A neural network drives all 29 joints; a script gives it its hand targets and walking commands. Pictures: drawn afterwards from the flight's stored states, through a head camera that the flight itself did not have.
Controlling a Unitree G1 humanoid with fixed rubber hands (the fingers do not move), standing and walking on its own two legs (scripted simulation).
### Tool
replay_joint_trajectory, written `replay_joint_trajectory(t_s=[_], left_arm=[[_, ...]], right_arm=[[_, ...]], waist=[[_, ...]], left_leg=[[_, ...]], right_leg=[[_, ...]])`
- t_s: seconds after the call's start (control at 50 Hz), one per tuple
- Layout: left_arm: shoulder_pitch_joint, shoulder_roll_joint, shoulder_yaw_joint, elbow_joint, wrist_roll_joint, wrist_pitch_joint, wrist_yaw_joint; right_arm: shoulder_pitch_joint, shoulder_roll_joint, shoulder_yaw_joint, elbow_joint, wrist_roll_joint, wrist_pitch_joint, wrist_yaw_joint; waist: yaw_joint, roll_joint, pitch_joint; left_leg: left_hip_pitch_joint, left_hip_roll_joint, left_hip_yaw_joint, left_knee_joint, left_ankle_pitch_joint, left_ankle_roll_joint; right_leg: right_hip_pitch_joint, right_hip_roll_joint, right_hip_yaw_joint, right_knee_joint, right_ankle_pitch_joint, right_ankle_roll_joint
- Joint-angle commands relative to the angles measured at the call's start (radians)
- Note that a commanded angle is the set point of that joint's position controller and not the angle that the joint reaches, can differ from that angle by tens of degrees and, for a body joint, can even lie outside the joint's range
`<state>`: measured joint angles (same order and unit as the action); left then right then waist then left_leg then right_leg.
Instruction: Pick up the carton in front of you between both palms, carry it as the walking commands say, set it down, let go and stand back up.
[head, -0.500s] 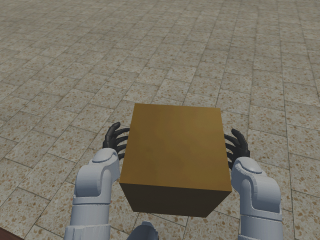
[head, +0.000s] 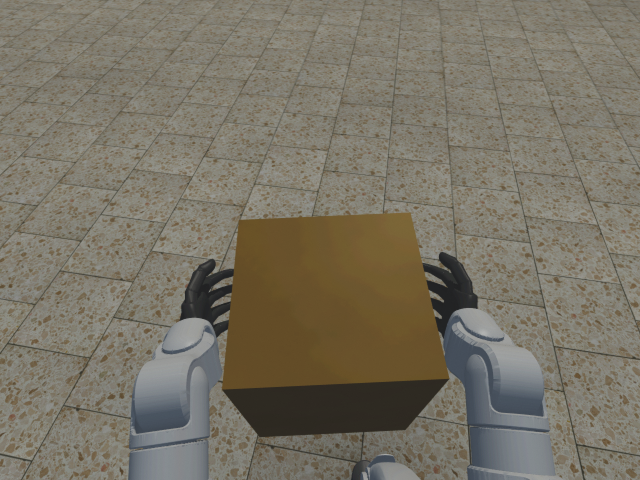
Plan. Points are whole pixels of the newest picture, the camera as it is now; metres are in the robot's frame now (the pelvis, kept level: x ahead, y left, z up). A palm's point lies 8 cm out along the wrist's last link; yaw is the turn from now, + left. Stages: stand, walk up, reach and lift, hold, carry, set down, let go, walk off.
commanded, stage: carry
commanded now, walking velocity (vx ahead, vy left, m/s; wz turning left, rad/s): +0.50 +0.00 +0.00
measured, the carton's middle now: (329, 333) +0.33 -0.02 -0.01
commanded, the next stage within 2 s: none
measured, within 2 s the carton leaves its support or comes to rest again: neither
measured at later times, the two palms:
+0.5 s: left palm (205, 146) +0.57 +0.14 +0.12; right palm (409, 140) +0.57 -0.16 +0.12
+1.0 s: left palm (215, 60) +0.84 +0.16 +0.12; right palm (372, 56) +0.84 -0.14 +0.11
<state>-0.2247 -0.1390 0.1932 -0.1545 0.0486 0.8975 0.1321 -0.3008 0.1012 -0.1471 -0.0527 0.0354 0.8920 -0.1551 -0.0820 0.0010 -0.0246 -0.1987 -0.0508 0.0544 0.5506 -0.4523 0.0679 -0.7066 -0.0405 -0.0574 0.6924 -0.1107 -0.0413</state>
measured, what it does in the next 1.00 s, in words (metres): walks ahead: right foot, then left foot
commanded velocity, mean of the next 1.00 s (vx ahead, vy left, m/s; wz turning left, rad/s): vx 0.50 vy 0.00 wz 0.00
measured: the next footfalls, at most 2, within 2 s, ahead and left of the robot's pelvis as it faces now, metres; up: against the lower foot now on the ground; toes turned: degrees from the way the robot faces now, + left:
right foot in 0.06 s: +0.22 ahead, -0.10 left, +0.00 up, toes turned -4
left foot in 0.56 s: +0.50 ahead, +0.11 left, +0.00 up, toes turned +11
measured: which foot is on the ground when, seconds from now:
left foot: down 0.00-0.06, up 0.08-0.54, down 0.56-1.00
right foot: up 0.00-0.04, down 0.06-0.58, up 0.60-1.00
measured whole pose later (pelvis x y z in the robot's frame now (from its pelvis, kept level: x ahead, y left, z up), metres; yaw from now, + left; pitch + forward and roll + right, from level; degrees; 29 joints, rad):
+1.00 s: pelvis +0.61 +0.01 +0.01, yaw +0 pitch +3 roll +0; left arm 0.03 -0.13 0.05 -0.53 0.07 1.18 0.11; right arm 0.02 0.13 -0.03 -0.49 -0.06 1.18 -0.12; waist -0.02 0.00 -0.15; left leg 0.06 0.03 0.18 0.22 -0.34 0.00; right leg -0.54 -0.10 -0.17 0.52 -0.07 0.00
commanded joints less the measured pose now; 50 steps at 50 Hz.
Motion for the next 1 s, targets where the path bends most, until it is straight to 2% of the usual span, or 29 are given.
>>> replay_joint_trajectory(t_s=[0.0, 0.02, 0.04, 0.06, 0.08, 0.1, 0.12, 0.14, 0.16, 0.22, 0.34, 0.46, 0.5, 0.52, 0.54, 0.56, 0.58, 0.6, 0.62, 0.64, 0.66, 0.68, 0.72, 0.76, 0.82, 0.92, 0.98], left_arm=[[-0.510, -0.699, -0.688, -0.024, -0.189, -0.004, -0.083], [-0.508, -0.686, -0.688, -0.023, -0.200, 0.003, -0.083], [-0.501, -0.661, -0.676, -0.022, -0.205, 0.016, -0.081], [-0.520, -0.617, -0.667, -0.013, -0.217, 0.027, -0.071], [-0.504, -0.636, -0.675, -0.006, -0.239, 0.039, -0.067], [-0.541, -0.652, -0.682, -0.034, -0.262, 0.046, -0.071], [-0.594, -0.677, -0.696, -0.062, -0.288, 0.055, -0.076], [-0.635, -0.700, -0.707, -0.084, -0.311, 0.064, -0.082], [-0.654, -0.715, -0.714, -0.096, -0.328, 0.074, -0.088], [-0.599, -0.725, -0.715, -0.126, -0.334, 0.114, -0.102], [-0.404, -0.738, -0.715, -0.160, -0.293, 0.200, -0.141], [-0.274, -0.796, -0.740, -0.249, -0.279, 0.251, -0.170], [-0.238, -0.810, -0.751, -0.276, -0.276, 0.261, -0.176], [-0.220, -0.815, -0.760, -0.290, -0.276, 0.266, -0.179], [-0.197, -0.815, -0.769, -0.300, -0.274, 0.271, -0.182], [-0.184, -0.812, -0.780, -0.315, -0.277, 0.276, -0.187], [-0.192, -0.825, -0.802, -0.345, -0.286, 0.281, -0.193], [-0.227, -0.837, -0.825, -0.361, -0.300, 0.280, -0.201], [-0.238, -0.866, -0.836, -0.361, -0.309, 0.273, -0.209], [-0.240, -0.890, -0.840, -0.360, -0.313, 0.264, -0.214], [-0.229, -0.909, -0.841, -0.354, -0.313, 0.256, -0.217], [-0.214, -0.920, -0.843, -0.347, -0.308, 0.249, -0.217], [-0.167, -0.915, -0.839, -0.332, -0.289, 0.239, -0.211], [-0.133, -0.896, -0.834, -0.326, -0.270, 0.235, -0.202], [-0.118, -0.859, -0.829, -0.346, -0.261, 0.242, -0.191], [-0.145, -0.789, -0.828, -0.416, -0.283, 0.276, -0.179], [-0.160, -0.734, -0.807, -0.420, -0.291, 0.301, -0.173]], right_arm=[[-0.507, 0.778, 0.703, -0.109, 0.212, 0.006, 0.130], [-0.502, 0.756, 0.691, -0.114, 0.194, 0.012, 0.120], [-0.502, 0.732, 0.670, -0.117, 0.171, 0.025, 0.108], [-0.457, 0.729, 0.660, -0.091, 0.161, 0.042, 0.096], [-0.470, 0.703, 0.634, -0.108, 0.159, 0.055, 0.085], [-0.511, 0.720, 0.624, -0.124, 0.163, 0.064, 0.077], [-0.531, 0.734, 0.615, -0.132, 0.162, 0.070, 0.072], [-0.539, 0.744, 0.606, -0.140, 0.157, 0.078, 0.069], [-0.535, 0.752, 0.604, -0.142, 0.153, 0.087, 0.069], [-0.464, 0.765, 0.622, -0.156, 0.142, 0.122, 0.074], [-0.330, 0.816, 0.683, -0.241, 0.131, 0.197, 0.108], [-0.267, 0.870, 0.755, -0.370, 0.201, 0.255, 0.162], [-0.223, 0.875, 0.757, -0.394, 0.211, 0.267, 0.177], [-0.187, 0.877, 0.752, -0.393, 0.208, 0.271, 0.183], [-0.138, 0.877, 0.742, -0.384, 0.200, 0.274, 0.189], [-0.091, 0.869, 0.730, -0.380, 0.186, 0.277, 0.195], [-0.092, 0.878, 0.731, -0.374, 0.191, 0.271, 0.202], [-0.090, 0.908, 0.735, -0.386, 0.200, 0.265, 0.211], [-0.113, 0.933, 0.745, -0.412, 0.209, 0.260, 0.219], [-0.130, 0.953, 0.756, -0.424, 0.215, 0.255, 0.225], [-0.147, 0.968, 0.769, -0.440, 0.223, 0.249, 0.228], [-0.152, 0.971, 0.779, -0.450, 0.229, 0.244, 0.231], [-0.126, 0.952, 0.790, -0.453, 0.236, 0.240, 0.236], [-0.093, 0.918, 0.788, -0.451, 0.235, 0.240, 0.240], [-0.074, 0.870, 0.782, -0.466, 0.231, 0.248, 0.239], [-0.065, 0.800, 0.761, -0.503, 0.219, 0.275, 0.220], [-0.082, 0.755, 0.747, -0.510, 0.208, 0.300, 0.203]], waist=[[0.074, 0.100, -0.401], [0.098, 0.066, -0.451], [0.106, -0.074, -0.505], [0.103, -0.294, -0.547], [0.116, -0.257, -0.529], [0.113, -0.206, -0.475], [0.104, -0.104, -0.435], [0.101, -0.061, -0.402], [0.095, -0.054, -0.392], [0.096, -0.098, -0.388], [0.099, -0.151, -0.298], [0.108, -0.163, -0.192], [0.099, -0.160, -0.200], [0.084, -0.124, -0.238], [0.072, -0.086, -0.308], [0.056, 0.061, -0.387], [0.056, 0.277, -0.414], [0.056, 0.258, -0.383], [0.056, 0.195, -0.356], [0.060, 0.090, -0.339], [0.066, 0.048, -0.309], [0.070, 0.057, -0.299], [0.070, 0.095, -0.274], [0.069, 0.118, -0.242], [0.066, 0.119, -0.190], [0.060, 0.144, -0.118], [0.064, 0.158, -0.113]], left_leg=[[0.148, 0.171, -0.021, 0.088, 1.007, 0.023], [0.039, 0.148, -0.004, 0.211, 0.859, -0.009], [-0.126, 0.108, 0.017, 0.419, 0.444, -0.046], [-0.426, -0.041, -0.004, 0.663, -0.045, -0.073], [-0.508, -0.002, -0.068, 0.740, -0.046, -0.056], [-0.541, 0.032, -0.070, 0.743, -0.019, -0.044], [-0.530, 0.068, -0.072, 0.700, 0.029, -0.045], [-0.507, 0.093, -0.071, 0.633, 0.064, -0.046], [-0.469, 0.104, -0.067, 0.571, 0.085, -0.051], [-0.415, 0.103, -0.015, 0.396, 0.113, -0.077], [-0.443, 0.097, 0.062, 0.114, 0.299, -0.103], [-0.380, 0.081, 0.127, -0.053, 0.382, -0.085], [-0.250, 0.061, 0.162, -0.113, 0.369, -0.065], [-0.103, 0.028, 0.204, -0.161, 0.366, -0.056], [0.117, 0.055, 0.170, -0.144, 0.322, -0.039], [0.307, 0.263, -0.134, -0.201, 0.185, 0.012], [0.510, 0.500, -0.552, -0.287, 0.191, 0.153], [0.468, 0.504, -0.584, -0.303, 0.305, 0.185], [0.409, 0.469, -0.473, -0.290, 0.400, 0.173], [0.339, 0.445, -0.377, -0.299, 0.410, 0.140], [0.253, 0.417, -0.295, -0.335, 0.377, 0.097], [0.193, 0.387, -0.225, -0.369, 0.328, 0.069], [0.148, 0.351, -0.130, -0.408, 0.286, 0.056], [0.153, 0.336, -0.086, -0.438, 0.280, 0.066], [0.177, 0.305, -0.023, -0.440, 0.369, 0.057], [0.216, 0.293, 0.032, -0.406, 0.493, 0.050], [0.246, 0.297, 0.056, -0.324, 0.602, 0.030]], right_leg=[[0.427, 0.094, -0.132, -0.231, 0.167, -0.015], [0.642, 0.059, -0.078, -0.239, 0.157, -0.024], [0.823, -0.169, 0.214, -0.191, 0.248, -0.047], [1.026, -0.388, 0.622, -0.277, 0.246, -0.199], [1.008, -0.356, 0.673, -0.323, 0.110, -0.224], [0.947, -0.310, 0.590, -0.328, 0.119, -0.203], [0.879, -0.296, 0.512, -0.348, 0.145, -0.175], [0.811, -0.286, 0.444, -0.367, 0.163, -0.151], [0.770, -0.270, 0.388, -0.390, 0.149, -0.130], [0.753, -0.249, 0.266, -0.451, 0.189, -0.120], [0.809, -0.190, 0.105, -0.481, 0.303, -0.089], [0.801, -0.187, 0.040, -0.464, 0.371, -0.075], [0.775, -0.185, 0.012, -0.377, 0.468, -0.052], [0.729, -0.153, -0.046, -0.253, 0.526, -0.031], [0.607, -0.125, -0.074, -0.102, 0.467, -0.005], [0.420, -0.084, -0.092, 0.153, 0.181, 0.036], [0.094, 0.048, -0.068, 0.397, -0.241, 0.063], [0.005, 0.019, 0.032, 0.540, -0.363, 0.039], [-0.016, -0.026, 0.057, 0.579, -0.348, 0.018], [0.005, -0.062, 0.067, 0.547, -0.295, 0.013], [0.046, -0.090, 0.068, 0.474, -0.239, 0.017], [0.092, -0.096, 0.051, 0.400, -0.200, 0.024], [0.131, -0.080, 0.004, 0.282, -0.156, 0.041], [0.112, -0.078, -0.029, 0.166, -0.105, 0.062], [0.097, -0.069, -0.072, -0.005, -0.012, 0.074], [0.118, -0.048, -0.121, -0.145, 0.061, 0.054], [0.200, -0.029, -0.155, -0.198, 0.036, 0.028]])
